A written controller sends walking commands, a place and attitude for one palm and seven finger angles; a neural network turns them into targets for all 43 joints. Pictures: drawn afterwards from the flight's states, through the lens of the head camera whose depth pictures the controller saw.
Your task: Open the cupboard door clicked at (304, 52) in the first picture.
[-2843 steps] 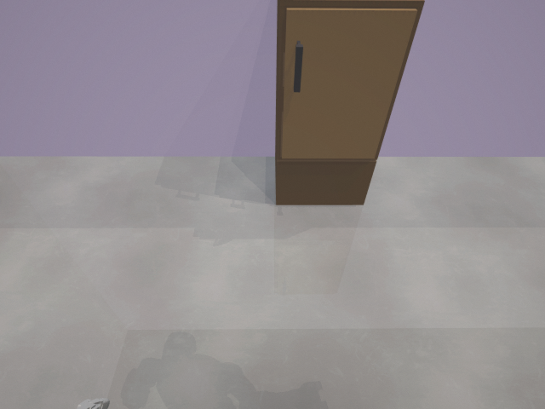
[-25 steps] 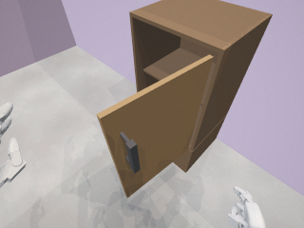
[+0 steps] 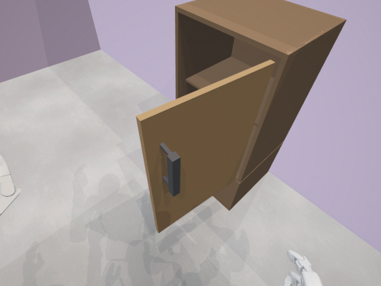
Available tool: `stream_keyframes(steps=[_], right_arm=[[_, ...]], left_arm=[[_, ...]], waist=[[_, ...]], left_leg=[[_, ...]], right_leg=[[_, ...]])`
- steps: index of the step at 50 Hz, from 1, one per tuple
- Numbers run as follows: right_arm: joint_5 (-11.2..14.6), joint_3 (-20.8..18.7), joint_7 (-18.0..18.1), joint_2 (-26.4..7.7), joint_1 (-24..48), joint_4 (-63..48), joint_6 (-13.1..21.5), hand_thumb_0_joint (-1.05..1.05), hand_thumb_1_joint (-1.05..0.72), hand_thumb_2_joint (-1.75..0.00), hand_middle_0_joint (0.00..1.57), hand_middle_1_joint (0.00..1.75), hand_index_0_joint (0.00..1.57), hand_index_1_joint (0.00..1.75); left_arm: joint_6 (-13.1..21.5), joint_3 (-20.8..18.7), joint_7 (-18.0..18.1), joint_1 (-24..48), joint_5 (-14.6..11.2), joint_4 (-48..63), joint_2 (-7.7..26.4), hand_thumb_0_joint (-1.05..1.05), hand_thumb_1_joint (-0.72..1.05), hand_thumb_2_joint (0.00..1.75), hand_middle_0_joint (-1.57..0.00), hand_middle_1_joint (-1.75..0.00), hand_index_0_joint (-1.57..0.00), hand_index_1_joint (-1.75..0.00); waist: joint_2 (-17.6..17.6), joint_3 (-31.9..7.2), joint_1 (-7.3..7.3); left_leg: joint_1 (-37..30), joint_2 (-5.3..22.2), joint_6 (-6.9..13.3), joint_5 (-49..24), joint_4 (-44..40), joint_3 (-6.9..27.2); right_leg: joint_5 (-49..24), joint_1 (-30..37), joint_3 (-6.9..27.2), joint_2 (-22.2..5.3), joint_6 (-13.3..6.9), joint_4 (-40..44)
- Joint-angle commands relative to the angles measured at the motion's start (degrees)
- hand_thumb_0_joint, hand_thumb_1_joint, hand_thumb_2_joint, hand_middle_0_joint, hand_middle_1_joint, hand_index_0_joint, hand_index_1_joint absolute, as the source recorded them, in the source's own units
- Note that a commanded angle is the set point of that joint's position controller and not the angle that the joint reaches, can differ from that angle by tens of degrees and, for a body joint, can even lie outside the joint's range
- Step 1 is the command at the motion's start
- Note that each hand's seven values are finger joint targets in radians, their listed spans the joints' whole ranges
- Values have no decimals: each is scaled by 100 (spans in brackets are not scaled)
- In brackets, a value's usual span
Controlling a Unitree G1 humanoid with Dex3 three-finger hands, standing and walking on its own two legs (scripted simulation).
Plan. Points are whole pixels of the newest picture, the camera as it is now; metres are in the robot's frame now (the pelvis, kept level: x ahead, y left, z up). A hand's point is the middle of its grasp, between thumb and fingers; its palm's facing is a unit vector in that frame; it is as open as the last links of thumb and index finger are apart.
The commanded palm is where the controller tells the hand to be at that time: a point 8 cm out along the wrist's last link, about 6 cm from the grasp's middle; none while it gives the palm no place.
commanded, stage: step back with the hand held close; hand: left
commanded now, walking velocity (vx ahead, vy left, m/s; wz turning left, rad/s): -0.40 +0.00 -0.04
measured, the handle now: (169, 170) +0.39 +0.07 -0.01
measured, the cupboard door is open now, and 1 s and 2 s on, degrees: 83 83 83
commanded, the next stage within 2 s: stop stepping back and stand still in 0.46 s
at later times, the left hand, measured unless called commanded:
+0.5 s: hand out of the picture +0.12 +0.27 +0.19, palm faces +0.49 -0.78 -0.40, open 7.4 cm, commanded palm +0.07 +0.29 +0.19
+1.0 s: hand out of the picture +0.05 +0.23 +0.18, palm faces +0.32 -0.81 -0.49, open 7.4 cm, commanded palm +0.01 +0.27 +0.19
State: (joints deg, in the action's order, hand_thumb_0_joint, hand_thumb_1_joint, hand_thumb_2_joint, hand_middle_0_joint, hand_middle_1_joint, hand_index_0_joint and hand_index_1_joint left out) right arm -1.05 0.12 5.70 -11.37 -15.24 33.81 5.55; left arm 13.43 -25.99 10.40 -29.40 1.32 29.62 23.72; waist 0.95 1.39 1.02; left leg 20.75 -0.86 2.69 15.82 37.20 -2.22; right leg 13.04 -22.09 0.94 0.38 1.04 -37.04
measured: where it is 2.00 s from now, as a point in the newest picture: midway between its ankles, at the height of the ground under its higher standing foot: outside the picture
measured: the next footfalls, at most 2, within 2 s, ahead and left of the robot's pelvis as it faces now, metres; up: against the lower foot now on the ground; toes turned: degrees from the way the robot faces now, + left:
right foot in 0.56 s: -0.16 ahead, -0.11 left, +0.00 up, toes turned -8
left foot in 1.08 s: -0.09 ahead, +0.12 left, +0.00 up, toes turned -4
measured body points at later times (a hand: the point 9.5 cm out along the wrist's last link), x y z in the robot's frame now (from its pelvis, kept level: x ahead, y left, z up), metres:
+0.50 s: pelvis -0.09 +0.00 +0.02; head -0.06 +0.03 +0.46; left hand +0.09 +0.31 +0.21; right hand +0.09 -0.22 -0.06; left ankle +0.04 +0.09 -0.72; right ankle -0.20 -0.12 -0.68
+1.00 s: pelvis -0.17 -0.01 +0.01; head -0.17 +0.01 +0.46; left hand +0.02 +0.27 +0.21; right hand -0.07 -0.29 -0.07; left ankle -0.12 +0.10 -0.69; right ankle -0.20 -0.11 -0.72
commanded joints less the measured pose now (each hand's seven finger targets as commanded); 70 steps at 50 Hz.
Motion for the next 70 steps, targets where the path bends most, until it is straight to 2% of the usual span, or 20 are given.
stream_keyframes(steps=[1, 7, 10, 12, 14, 17, 23, 25, 28, 29, 31, 33, 35, 37, 42, 45, 46, 51, 57, 70], right_arm=[[13, -328, -40, -835, 799, -873, 417, 0, -90, -90, 20, 30, 20, 30], [91, -385, -113, -699, 793, -743, 252, 0, -90, -90, 20, 30, 20, 30], [96, -339, -98, -630, 908, -739, 144, 0, -90, -90, 20, 30, 20, 30], [67, -377, -22, -800, 1029, -793, 137, 0, -90, -90, 20, 30, 20, 30], [-110, -384, 60, -900, 1059, -858, 316, 0, -90, -90, 20, 30, 20, 30], [-61, -451, 28, -753, 1028, -671, 488, 0, -90, -90, 20, 30, 20, 30], [-28, -330, -144, -738, 884, -275, 655, 0, -90, -90, 20, 30, 20, 30], [-72, -326, -176, -736, 875, -229, 602, 0, -90, -90, 20, 30, 20, 30], [-88, -165, -164, -475, 1076, -312, 411, 0, -90, -90, 20, 30, 20, 30], [-189, -132, -144, -531, 1049, -352, 472, 0, -90, -90, 20, 30, 20, 30], [104, -151, -102, -507, 1085, -597, 415, 0, -90, -90, 20, 30, 20, 30], [120, -50, -11, -539, 1080, -640, 334, 0, -90, -90, 20, 30, 20, 30], [125, -139, 11, -816, 994, -712, 406, 0, -90, -90, 20, 30, 20, 30], [31, -148, -49, -816, 937, -719, 609, 0, -90, -90, 20, 30, 20, 30], [10, -185, -112, -877, 913, -723, 632, 0, -90, -90, 20, 30, 20, 30], [33, -331, -121, -861, 812, -607, 401, 0, -90, -90, 20, 30, 20, 30], [30, -356, -102, -829, 712, -492, 364, 0, -90, -90, 20, 30, 20, 30], [65, -245, 36, -752, 625, -311, 594, 0, -90, -90, 20, 30, 20, 30], [50, -203, 0, -789, 711, -429, 728, 0, -90, -90, 20, 30, 20, 30], [58, -157, -81, -664, 813, -531, 586, 0, -90, -90, 20, 30, 20, 30]], left_arm=[[398, -614, -26, 111, -129, 1033, 890, 0, 90, 90, -20, -30, -20, -30], [340, -747, -7, -153, -263, 1250, 1214, 0, 90, 90, -20, -30, -20, -30], [300, -895, 61, -284, -285, 1336, 1324, 0, 90, 90, -20, -30, -20, -30], [366, -917, 74, -298, -255, 1519, 1301, 0, 90, 90, -20, -30, -20, -30], [459, -944, 98, -166, -133, 1686, 1101, 0, 90, 90, -20, -30, -20, -30], [331, -812, 146, 51, -226, 1306, 1079, 0, 90, 90, -20, -30, -20, -30], [125, -39, 33, 543, -320, 1468, 732, 0, 90, 90, -20, -30, -20, -30], [177, -135, -30, 628, -375, 1435, 894, 0, 90, 90, -20, -30, -20, -30], [346, -611, -64, 680, -427, 1562, 1567, 0, 90, 90, -20, -30, -20, -30], [410, -924, -39, 679, -322, 1419, 1859, 0, 90, 90, -20, -30, -20, -30], [136, -601, -160, 186, -342, 1017, 1289, 0, 90, 90, -20, -30, -20, -30], [-33, -751, -138, -321, -398, 923, 1240, 0, 90, 90, -20, -30, -20, -30], [-7, -781, -136, -455, -459, 1255, 1286, 0, 90, 90, -20, -30, -20, -30], [112, -915, -114, -668, -489, 1390, 1459, 0, 90, 90, -20, -30, -20, -30], [77, -877, -60, -888, -460, 1451, 1306, 0, 90, 90, -20, -30, -20, -30], [104, -788, -77, -629, -429, 1082, 1262, 0, 90, 90, -20, -30, -20, -30], [102, -768, -67, -356, -404, 986, 1211, 0, 90, 90, -20, -30, -20, -30], [192, -379, -3, 514, -214, 530, 951, 0, 90, 90, -20, -30, -20, -30], [291, -564, -92, 252, -227, 1073, 1124, 0, 90, 90, -20, -30, -20, -30], [181, -452, -154, 129, -327, 561, 906, 0, 90, 90, -20, -30, -20, -30]], waist=[[-428, -473, -61], [469, -1098, -39], [668, -908, -58], [-632, -637, -63], [-2162, -735, -61], [-884, -684, -107], [-1615, -931, -104], [-1304, -1081, -148], [552, -967, -146], [522, -730, -206], [1302, -749, -127], [320, -823, -1], [-1049, -1107, -125], [-1798, -1233, -145], [-1085, -717, -107], [738, -146, -44], [923, 128, -36], [48, -137, 36], [-966, -497, -90], [-237, -276, -42]], left_leg=[[1008, 774, 101, -58, -1286, 793], [-326, 101, -193, 402, 211, 258], [-560, 123, -160, 467, -60, 314], [-219, 693, 92, 854, -1300, 1035], [2280, 2182, 709, 2805, -3421, 2703], [762, 1884, 692, 1035, -2530, 1791], [-795, 1438, 98, 603, -3057, 1113], [-1147, 1303, -204, -126, -2610, 846], [-1407, 385, -542, -192, 157, 95], [-1023, 350, -530, 159, 766, -102], [-39, 117, -396, 271, 985, 124], [-587, 83, -290, -924, -637, -13], [-1598, 758, -28, -3025, -1443, 726], [-1791, 1210, 148, -2781, -2016, 1653], [-45, 809, -32, 844, -2367, 893], [-338, 80, -411, 382, 854, 363], [24, 179, -390, 377, 1668, 428], [-650, 279, -100, 133, -704, -21], [-616, 943, 132, -1046, -1677, 1010], [-804, 519, -153, -133, -1456, 389]], right_leg=[[-2000, 1316, 714, -297, -233, 305], [-1172, 160, 1640, -1352, -755, 1701], [-222, -318, 1273, -1301, -687, 1803], [569, -442, 728, -537, -310, 995], [973, 1674, 35, 648, 26, -2199], [1428, 314, 333, 440, -50, -2819], [1803, 670, -340, 345, -226, 18], [1183, 916, -254, 151, -388, 1662], [-874, -311, 1408, -1741, -1036, 2662], [-1499, -404, 1226, -1964, -1030, 2505], [-3293, 815, 519, -1429, -866, 1556], [-3163, 1037, 99, -1012, -453, 985], [-1072, 631, -219, -199, -20, 400], [1402, 252, -178, 134, -64, -106], [931, 1640, -394, 0, -204, 1292], [3145, -494, 1950, -1704, -1015, 3099], [3035, -738, 2148, -1948, -1165, 3139], [1165, 245, 747, -1185, -680, 1851], [-147, 935, -219, -148, -94, 489], [276, 622, 301, -359, -185, 1788]])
